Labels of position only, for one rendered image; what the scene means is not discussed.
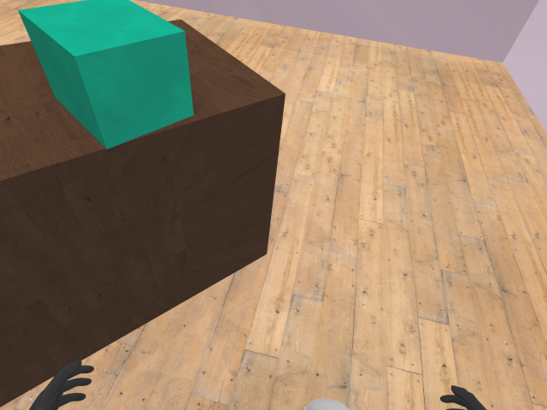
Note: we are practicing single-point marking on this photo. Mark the carton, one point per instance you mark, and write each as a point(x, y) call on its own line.
point(119, 69)

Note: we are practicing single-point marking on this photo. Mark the pedestal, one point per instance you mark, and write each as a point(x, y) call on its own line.
point(96, 242)

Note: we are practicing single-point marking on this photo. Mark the robot left hand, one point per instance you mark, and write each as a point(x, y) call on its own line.
point(51, 397)

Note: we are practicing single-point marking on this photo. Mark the robot right hand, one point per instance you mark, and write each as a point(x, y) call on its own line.
point(462, 397)

